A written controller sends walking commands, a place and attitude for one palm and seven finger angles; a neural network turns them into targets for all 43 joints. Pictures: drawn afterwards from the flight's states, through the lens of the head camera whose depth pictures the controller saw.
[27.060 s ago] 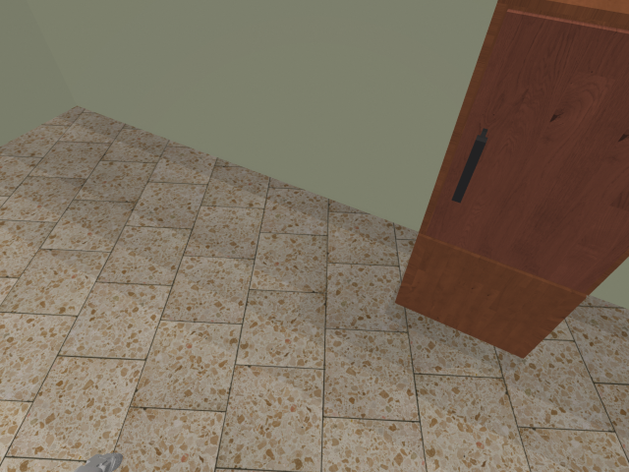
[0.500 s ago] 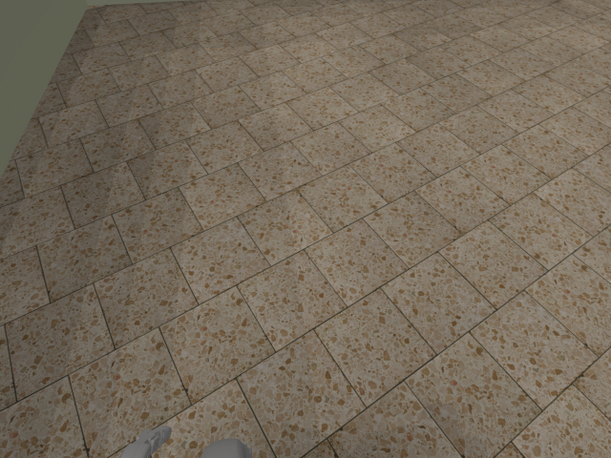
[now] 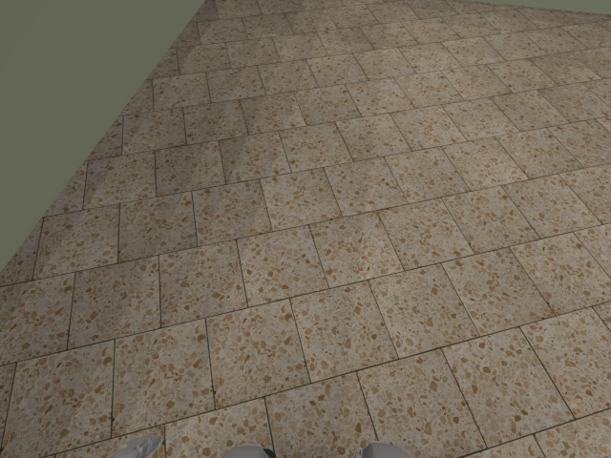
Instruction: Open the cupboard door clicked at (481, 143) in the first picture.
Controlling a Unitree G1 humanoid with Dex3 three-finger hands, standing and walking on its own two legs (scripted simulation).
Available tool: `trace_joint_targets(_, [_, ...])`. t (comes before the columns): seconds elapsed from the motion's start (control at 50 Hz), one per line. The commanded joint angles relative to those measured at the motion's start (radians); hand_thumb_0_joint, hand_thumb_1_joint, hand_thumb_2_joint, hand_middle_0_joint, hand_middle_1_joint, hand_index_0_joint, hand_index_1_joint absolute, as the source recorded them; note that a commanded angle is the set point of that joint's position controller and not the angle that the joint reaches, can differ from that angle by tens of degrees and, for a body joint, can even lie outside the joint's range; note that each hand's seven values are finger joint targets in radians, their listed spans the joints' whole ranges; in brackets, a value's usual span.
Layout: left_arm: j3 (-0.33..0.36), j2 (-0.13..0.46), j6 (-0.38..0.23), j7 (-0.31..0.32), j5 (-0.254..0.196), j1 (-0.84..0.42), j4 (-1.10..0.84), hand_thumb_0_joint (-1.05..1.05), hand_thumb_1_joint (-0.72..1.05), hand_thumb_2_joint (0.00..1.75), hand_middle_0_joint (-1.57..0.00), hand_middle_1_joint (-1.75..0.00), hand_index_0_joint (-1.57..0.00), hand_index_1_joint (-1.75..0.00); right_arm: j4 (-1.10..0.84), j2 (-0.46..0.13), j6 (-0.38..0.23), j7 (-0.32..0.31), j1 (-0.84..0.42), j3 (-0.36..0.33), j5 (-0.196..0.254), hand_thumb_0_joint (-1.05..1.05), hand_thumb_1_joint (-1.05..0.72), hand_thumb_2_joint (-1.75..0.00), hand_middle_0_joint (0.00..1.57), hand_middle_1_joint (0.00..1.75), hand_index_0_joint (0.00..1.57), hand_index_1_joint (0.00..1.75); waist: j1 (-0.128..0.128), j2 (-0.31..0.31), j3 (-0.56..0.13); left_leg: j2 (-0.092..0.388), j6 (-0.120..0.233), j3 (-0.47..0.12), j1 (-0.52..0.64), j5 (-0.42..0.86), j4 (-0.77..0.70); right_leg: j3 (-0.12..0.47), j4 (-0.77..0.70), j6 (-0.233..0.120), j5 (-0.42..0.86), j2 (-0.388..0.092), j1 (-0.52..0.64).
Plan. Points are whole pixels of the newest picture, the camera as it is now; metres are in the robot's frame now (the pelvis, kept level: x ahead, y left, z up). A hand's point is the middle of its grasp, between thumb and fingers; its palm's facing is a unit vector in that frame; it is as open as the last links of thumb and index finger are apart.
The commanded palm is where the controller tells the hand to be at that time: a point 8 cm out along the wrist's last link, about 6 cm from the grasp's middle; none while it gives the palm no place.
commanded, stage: turn to face it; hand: left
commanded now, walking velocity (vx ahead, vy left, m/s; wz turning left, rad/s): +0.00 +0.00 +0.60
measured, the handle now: out of the picture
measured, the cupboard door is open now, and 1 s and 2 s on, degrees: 39 39 39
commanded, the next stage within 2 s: none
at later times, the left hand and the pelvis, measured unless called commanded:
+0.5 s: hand out of the picture +0.00 +0.16 -0.18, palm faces +0.37 -0.90 -0.24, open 7.4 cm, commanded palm none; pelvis +0.04 -0.05 -0.01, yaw +21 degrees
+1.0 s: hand out of the picture +0.05 +0.11 -0.14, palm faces +0.58 -0.76 -0.28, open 7.4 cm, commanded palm none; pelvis +0.09 -0.10 +0.01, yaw +38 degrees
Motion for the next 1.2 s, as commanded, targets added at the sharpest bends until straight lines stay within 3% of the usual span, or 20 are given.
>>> trace_joint_targets(0.0, [0.012,0.064,-0.023,-0.001,0.004,0.069,-0.078,0.0,0.9,0.9,-0.2,-0.3,-0.2,-0.3,-0.083,-0.228,0.0,-0.003,-0.006,-0.076,0.003,0.0,-0.9,-0.9,0.2,0.3,0.2,0.3,0.003,0.158,-0.177,0.195,0.131,-0.253,0.088,0.2,-0.143,-0.054,-0.207,0.0,0.064,0.054,0.142])
trace_joint_targets(0.04, [0.021,0.097,-0.033,0.001,0.005,0.148,-0.068,0.0,0.9,0.9,-0.2,-0.3,-0.2,-0.3,-0.107,-0.215,0.008,0.001,-0.057,-0.08,0.012,0.0,-0.9,-0.9,0.2,0.3,0.2,0.3,0.05,0.118,-0.177,0.142,0.081,-0.235,-0.022,0.1,-0.065,-0.055,-0.436,-0.006,0.203,0.046,0.312])
trace_joint_targets(0.08, [0.049,0.262,-0.047,0.015,0.028,0.183,-0.08,0.0,0.9,0.9,-0.2,-0.3,-0.2,-0.3,-0.155,-0.102,0.007,0.016,-0.091,-0.062,0.022,0.0,-0.9,-0.9,0.2,0.3,0.2,0.3,0.083,-0.357,-0.138,-0.084,-0.06,0.017,-0.292,-0.385,0.351,0.401,-0.698,-0.169,0.271,-0.402,0.412])
trace_joint_targets(0.1, [0.039,0.262,-0.047,0.018,0.022,0.158,-0.096,0.0,0.9,0.9,-0.2,-0.3,-0.2,-0.3,-0.157,-0.146,0.012,0.02,-0.09,-0.068,0.014,0.0,-0.9,-0.9,0.2,0.3,0.2,0.3,0.074,-0.287,-0.122,-0.027,-0.046,-0.041,-0.25,-0.417,0.566,0.377,-0.681,-0.241,0.305,-0.461,0.289])
trace_joint_targets(0.18, [0.011,0.15,-0.054,0.021,0.019,0.047,-0.116,0.0,0.9,0.9,-0.2,-0.3,-0.2,-0.3,-0.11,-0.1,0.031,0.035,-0.073,-0.054,0.016,0.0,-0.9,-0.9,0.2,0.3,0.2,0.3,-0.006,-0.219,-0.077,0.026,-0.077,0.006,-0.22,-0.252,0.636,0.036,-0.559,-0.174,0.669,-0.268,0.287])
trace_joint_targets(0.32, [0.027,0.209,-0.058,0.018,0.022,0.184,-0.07,0.0,0.9,0.9,-0.2,-0.3,-0.2,-0.3,-0.137,-0.074,0.021,0.042,-0.171,-0.027,0.024,0.0,-0.9,-0.9,0.2,0.3,0.2,0.3,0.063,-0.225,-0.126,-0.012,-0.068,0.115,-0.094,-0.259,0.232,-0.054,-0.459,-0.166,0.995,-0.29,0.482])
trace_joint_targets(0.38, [0.035,0.222,-0.057,0.015,0.017,0.158,-0.075,0.0,0.9,0.9,-0.2,-0.3,-0.2,-0.3,-0.136,-0.101,0.015,0.036,-0.121,-0.031,0.023,0.0,-0.9,-0.9,0.2,0.3,0.2,0.3,0.026,-0.223,-0.149,-0.028,-0.045,0.143,0.027,-0.172,0.075,-0.103,-0.379,-0.142,1.02,-0.295,0.451])
trace_joint_targets(0.42, [0.034,0.219,-0.055,0.007,0.005,0.117,-0.086,0.0,0.9,0.9,-0.2,-0.3,-0.2,-0.3,-0.11,-0.162,0.009,0.034,-0.005,-0.049,0.013,0.0,-0.9,-0.9,0.2,0.3,0.2,0.3,-0.048,-0.107,-0.206,0.019,-0.006,0.1,0.316,0.104,-0.107,-0.17,-0.161,-0.071,0.843,-0.263,0.265])
trace_joint_targets(0.44, [0.023,0.155,-0.049,-0.002,-0.004,0.096,-0.128,0.0,0.9,0.9,-0.2,-0.3,-0.2,-0.3,-0.098,-0.285,-0.001,0.028,0.08,-0.082,0.003,0.0,-0.9,-0.9,0.2,0.3,0.2,0.3,-0.095,0.214,-0.257,0.31,0.141,-0.276,0.53,0.512,-0.122,-0.2,0.087,0.005,0.159,-0.117,-0.054])
trace_joint_targets(0.46, [0.007,0.134,-0.037,0.004,0.004,0.032,-0.175,0.0,0.9,0.9,-0.2,-0.3,-0.2,-0.3,-0.08,-0.338,0.01,0.023,0.141,-0.089,0.013,0.0,-0.9,-0.9,0.2,0.3,0.2,0.3,-0.109,0.256,-0.248,0.452,0.263,-0.394,0.484,0.727,-0.132,-0.088,0.222,0.011,-0.199,-0.063,-0.154])
trace_joint_targets(0.58, [0.02,0.119,-0.005,-0.006,0.011,0.056,-0.102,0.0,0.9,0.9,-0.2,-0.3,-0.2,-0.3,-0.119,-0.234,-0.008,-0.003,-0.041,-0.06,0.011,0.0,-0.9,-0.9,0.2,0.3,0.2,0.3,0.004,0.142,-0.123,0.217,0.144,-0.18,0.223,0.38,-0.18,-0.003,0.186,0.025,0.067,-0.043,-0.1])
trace_joint_targets(0.76, [0.019,0.114,-0.029,-0.004,0.002,0.117,-0.116,0.0,0.9,0.9,-0.2,-0.3,-0.2,-0.3,-0.127,-0.233,0.013,0.004,-0.082,-0.081,0.011,0.0,-0.9,-0.9,0.2,0.3,0.2,0.3,0.043,0.156,-0.129,0.152,0.098,-0.259,0.028,0.196,-0.069,-0.065,-0.376,0.007,0.191,0.055,0.268])
trace_joint_targets(0.78, [0.03,0.157,-0.041,0.002,0.007,0.173,-0.108,0.0,0.9,0.9,-0.2,-0.3,-0.2,-0.3,-0.137,-0.196,0.012,0.007,-0.087,-0.076,0.02,0.0,-0.9,-0.9,0.2,0.3,0.2,0.3,0.073,0.051,-0.15,0.088,0.047,-0.218,-0.067,0.053,0.033,0.007,-0.531,-0.01,0.26,-0.024,0.402])
trace_joint_targets(0.8, [0.052,0.258,-0.052,0.015,0.025,0.201,-0.106,0.0,0.9,0.9,-0.2,-0.3,-0.2,-0.3,-0.156,-0.115,0.01,0.013,-0.065,-0.065,0.027,0.0,-0.9,-0.9,0.2,0.3,0.2,0.3,0.078,-0.293,-0.169,-0.07,-0.042,-0.038,-0.246,-0.287,0.291,0.326,-0.647,-0.11,0.337,-0.323,0.502])
trace_joint_targets(0.82, [0.043,0.286,-0.044,0.017,0.019,0.18,-0.121,0.0,0.9,0.9,-0.2,-0.3,-0.2,-0.3,-0.169,-0.135,0.013,0.016,-0.076,-0.069,0.02,0.0,-0.9,-0.9,0.2,0.3,0.2,0.3,0.082,-0.296,-0.154,-0.057,-0.046,-0.047,-0.219,-0.457,0.534,0.376,-0.661,-0.211,0.425,-0.472,0.37])
trace_joint_targets(0.92, [0.012,0.143,-0.048,0.025,0.018,0.023,-0.149,0.0,0.9,0.9,-0.2,-0.3,-0.2,-0.3,-0.098,-0.101,0.04,0.037,-0.043,-0.057,0.018,0.0,-0.9,-0.9,0.2,0.3,0.2,0.3,-0.009,-0.238,-0.099,0.026,-0.078,-0.002,-0.168,-0.233,0.652,0.012,-0.585,-0.165,0.573,-0.261,0.278])
trace_joint_targets(1.04, [0.034,0.2,-0.051,0.021,0.022,0.146,-0.095,0.0,0.9,0.9,-0.2,-0.3,-0.2,-0.3,-0.112,-0.065,0.025,0.04,-0.124,-0.033,0.024,0.0,-0.9,-0.9,0.2,0.3,0.2,0.3,0.062,-0.201,-0.129,0.001,-0.076,0.1,-0.076,-0.285,0.267,-0.051,-0.499,-0.184,0.814,-0.309,0.432])
trace_joint_targets(1.12, [0.043,0.206,-0.045,0.013,0.018,0.117,-0.086,0.0,0.9,0.9,-0.2,-0.3,-0.2,-0.3,-0.105,-0.086,0.018,0.036,-0.06,-0.04,0.023,0.0,-0.9,-0.9,0.2,0.3,0.2,0.3,0.021,-0.206,-0.138,-0.005,-0.053,0.121,0.082,-0.152,0.042,-0.112,-0.411,-0.134,0.715,-0.31,0.357])
trace_joint_targets(1.14, [0.046,0.201,-0.041,0.009,0.01,0.105,-0.092,0.0,0.9,0.9,-0.2,-0.3,-0.2,-0.3,-0.096,-0.114,0.013,0.035,-0.015,-0.047,0.02,0.0,-0.9,-0.9,0.2,0.3,0.2,0.3,-0.011,-0.146,-0.151,0.001,-0.039,0.112,0.192,-0.052,-0.072,-0.147,-0.331,-0.097,0.66,-0.295,0.285])
trace_joint_targets(1.18, [0.016,0.092,-0.03,-0.002,-0.001,0.04,-0.166,0.0,0.9,0.9,-0.2,-0.3,-0.2,-0.3,-0.076,-0.305,0.005,0.024,0.128,-0.095,0.006,0.0,-0.9,-0.9,0.2,0.3,0.2,0.3,-0.098,0.345,-0.192,0.419,0.195,-0.426,0.441,0.582,-0.178,-0.181,0.082,0.028,-0.206,-0.08,-0.158])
